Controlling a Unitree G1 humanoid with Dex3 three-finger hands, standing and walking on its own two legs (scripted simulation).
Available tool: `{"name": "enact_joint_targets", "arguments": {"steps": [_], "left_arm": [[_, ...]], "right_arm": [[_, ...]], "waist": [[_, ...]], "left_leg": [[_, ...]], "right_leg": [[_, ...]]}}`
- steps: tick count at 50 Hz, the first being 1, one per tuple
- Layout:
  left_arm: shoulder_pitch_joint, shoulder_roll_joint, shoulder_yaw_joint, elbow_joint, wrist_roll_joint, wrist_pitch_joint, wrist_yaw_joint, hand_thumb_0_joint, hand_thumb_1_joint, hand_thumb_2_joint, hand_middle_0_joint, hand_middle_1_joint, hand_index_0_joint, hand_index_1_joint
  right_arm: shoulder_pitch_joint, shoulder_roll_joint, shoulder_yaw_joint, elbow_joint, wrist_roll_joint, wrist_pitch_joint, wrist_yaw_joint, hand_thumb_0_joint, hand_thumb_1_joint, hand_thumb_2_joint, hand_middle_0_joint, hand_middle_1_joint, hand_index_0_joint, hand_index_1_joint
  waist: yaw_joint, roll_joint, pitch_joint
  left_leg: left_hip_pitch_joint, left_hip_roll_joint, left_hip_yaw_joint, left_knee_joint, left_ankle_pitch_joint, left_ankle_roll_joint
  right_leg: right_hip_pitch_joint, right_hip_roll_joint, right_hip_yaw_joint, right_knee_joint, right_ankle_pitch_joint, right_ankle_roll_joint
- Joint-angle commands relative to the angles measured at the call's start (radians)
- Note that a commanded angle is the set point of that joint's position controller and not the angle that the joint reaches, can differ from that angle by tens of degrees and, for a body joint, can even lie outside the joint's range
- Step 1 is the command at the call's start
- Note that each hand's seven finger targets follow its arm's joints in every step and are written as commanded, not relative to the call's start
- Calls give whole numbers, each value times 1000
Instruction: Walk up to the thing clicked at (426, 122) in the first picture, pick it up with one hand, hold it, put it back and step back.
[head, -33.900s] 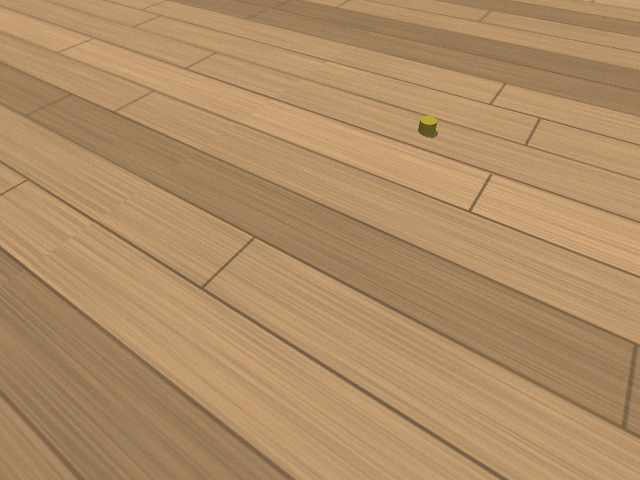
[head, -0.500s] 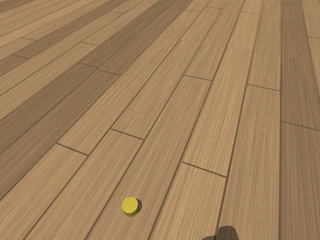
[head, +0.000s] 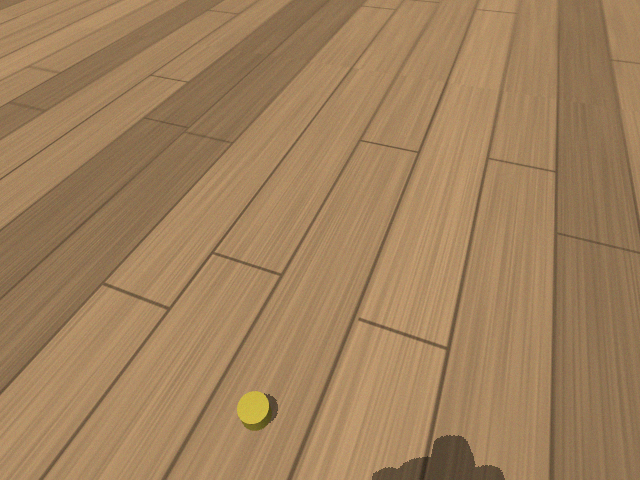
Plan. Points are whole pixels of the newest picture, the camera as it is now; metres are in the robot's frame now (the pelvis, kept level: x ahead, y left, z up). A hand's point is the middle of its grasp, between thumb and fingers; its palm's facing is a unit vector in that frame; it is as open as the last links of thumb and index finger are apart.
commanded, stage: stand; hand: left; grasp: from above
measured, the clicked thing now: (254, 410) +0.45 +0.24 -0.75
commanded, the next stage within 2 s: step back in 1.18 s
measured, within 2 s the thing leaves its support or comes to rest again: neither
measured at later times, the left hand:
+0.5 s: hand out of the picture +0.08 +0.24 -0.16, palm faces +0.02 -0.94 -0.34, open 7.4 cm
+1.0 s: hand out of the picture +0.07 +0.24 -0.16, palm faces +0.00 -0.94 -0.34, open 7.4 cm
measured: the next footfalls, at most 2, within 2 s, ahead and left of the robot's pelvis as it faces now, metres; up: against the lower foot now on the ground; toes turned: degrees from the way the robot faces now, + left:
right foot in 1.92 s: -0.08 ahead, -0.05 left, +0.00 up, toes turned -1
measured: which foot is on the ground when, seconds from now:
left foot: down 0.00-1.00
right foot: down 0.00-1.00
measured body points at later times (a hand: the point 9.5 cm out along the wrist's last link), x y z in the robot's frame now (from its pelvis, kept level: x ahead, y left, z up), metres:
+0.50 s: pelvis +0.00 -0.01 +0.00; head +0.01 -0.01 +0.45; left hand +0.08 +0.29 -0.13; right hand +0.08 -0.30 -0.14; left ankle +0.00 +0.13 -0.75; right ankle -0.01 -0.13 -0.75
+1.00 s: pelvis +0.00 -0.01 +0.00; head +0.00 -0.01 +0.45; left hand +0.07 +0.29 -0.13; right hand +0.06 -0.30 -0.14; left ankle +0.00 +0.13 -0.75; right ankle -0.01 -0.13 -0.75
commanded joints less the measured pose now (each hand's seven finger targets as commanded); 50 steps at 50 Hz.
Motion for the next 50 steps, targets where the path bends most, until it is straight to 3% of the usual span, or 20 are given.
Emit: {"name": "enact_joint_targets", "arguments": {"steps": [1,6,14,23,32,37,40,50], "left_arm": [[-35,208,36,-53,1,-23,13,0,900,900,-200,-300,-200,-301],[-39,209,36,-45,3,-22,13,0,900,900,-200,-300,-200,-301],[-55,217,40,-57,-3,-26,13,0,900,900,-200,-300,-200,-301],[-69,223,36,-59,2,-24,6,0,900,900,-200,-300,-200,-301],[-68,236,34,-63,1,-29,4,0,900,900,-200,-300,-200,-301],[-58,232,28,-61,-1,-28,2,0,900,900,-200,-300,-200,-300],[-48,233,25,-62,1,-31,2,0,900,900,-200,-300,-200,-300],[-42,233,21,-62,-2,-30,-2,0,900,900,-200,-300,-200,-300]], "right_arm": [[-22,-196,-26,-57,-1,-21,-20,0,-900,-900,200,300,200,300],[-32,-197,-25,-57,-1,-18,-20,0,-900,-900,200,300,200,300],[-41,-197,-25,-61,1,-24,-20,0,-900,-900,200,300,200,300],[-54,-209,-24,-60,0,-21,-14,0,-900,-900,200,300,200,300],[-62,-210,-24,-60,1,-23,-9,0,-900,-900,200,300,200,300],[-50,-220,-24,-53,3,-23,-8,0,-900,-900,200,300,200,300],[-57,-220,-25,-56,2,-22,-6,0,-900,-900,200,300,200,300],[-51,-225,-21,-52,2,-22,-4,0,-900,-900,200,300,200,300]], "waist": [[3,-10,-86],[3,-32,-70],[3,-15,-113],[-3,-10,-65],[0,-14,-99],[-2,-11,-77],[2,-15,-86],[1,5,-56]], "left_leg": [[0,99,-56,-48,246,36],[-6,99,-58,-56,223,33],[23,107,-43,-37,345,31],[-11,105,-49,-78,169,28],[-2,110,-52,-77,211,31],[-13,109,-54,-87,170,28],[-1,110,-53,-74,208,30],[-16,109,-53,-93,134,30]], "right_leg": [[29,-100,79,-47,217,-23],[18,-97,70,-62,190,-21],[59,-104,67,-35,330,-24],[11,-97,80,-81,136,-26],[31,-103,79,-71,185,-33],[11,-99,81,-79,131,-32],[14,-101,78,-75,181,-31],[-23,-96,88,-88,105,-33]]}}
